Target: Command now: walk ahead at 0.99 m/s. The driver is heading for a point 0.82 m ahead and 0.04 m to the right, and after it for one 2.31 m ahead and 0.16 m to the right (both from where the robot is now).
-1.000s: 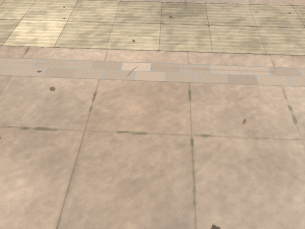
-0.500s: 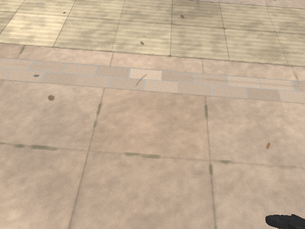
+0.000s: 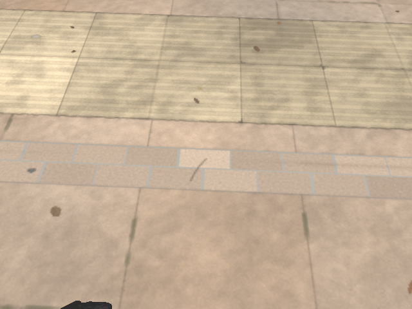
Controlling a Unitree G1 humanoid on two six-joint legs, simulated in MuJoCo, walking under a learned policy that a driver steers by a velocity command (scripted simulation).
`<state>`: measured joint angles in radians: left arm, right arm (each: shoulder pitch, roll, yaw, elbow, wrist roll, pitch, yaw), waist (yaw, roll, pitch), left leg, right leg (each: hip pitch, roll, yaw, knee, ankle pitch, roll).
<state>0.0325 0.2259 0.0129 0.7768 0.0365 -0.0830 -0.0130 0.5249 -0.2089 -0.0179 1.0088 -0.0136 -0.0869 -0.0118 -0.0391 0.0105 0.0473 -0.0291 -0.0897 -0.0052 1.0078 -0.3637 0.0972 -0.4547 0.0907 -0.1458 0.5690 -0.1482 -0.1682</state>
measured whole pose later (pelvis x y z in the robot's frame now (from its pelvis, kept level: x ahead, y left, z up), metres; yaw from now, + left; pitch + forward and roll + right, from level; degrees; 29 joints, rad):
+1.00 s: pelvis +0.89 +0.02 +0.02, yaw -1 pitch +1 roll -1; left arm 0.15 0.24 0.01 0.87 0.02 -0.10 -0.04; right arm 0.22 -0.26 -0.02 0.89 0.01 -0.06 -0.02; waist 0.01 0.02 0.07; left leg -0.47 0.02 -0.09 1.22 -0.46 -0.03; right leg -0.39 0.08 -0.06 0.43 -0.05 -0.10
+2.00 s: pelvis +1.00 +0.06 +0.02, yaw -1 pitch -1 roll +0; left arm 0.20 0.19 0.02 1.09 0.00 0.00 0.04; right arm 0.18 -0.20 -0.04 1.06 0.00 0.00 -0.04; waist 0.00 0.00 0.04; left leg -0.24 0.00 -0.02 0.52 -0.26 0.00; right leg -0.22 0.00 -0.02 0.52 -0.28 -0.01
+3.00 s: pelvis +1.00 +0.06 +0.02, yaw -1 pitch -1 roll +0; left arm 0.29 0.16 0.02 1.12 0.00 -0.01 0.04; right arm 0.25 -0.16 -0.02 1.11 0.00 -0.01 -0.04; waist 0.00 0.00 0.03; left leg -0.24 0.00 -0.01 0.50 -0.25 0.00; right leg -0.21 0.00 -0.02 0.50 -0.28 -0.01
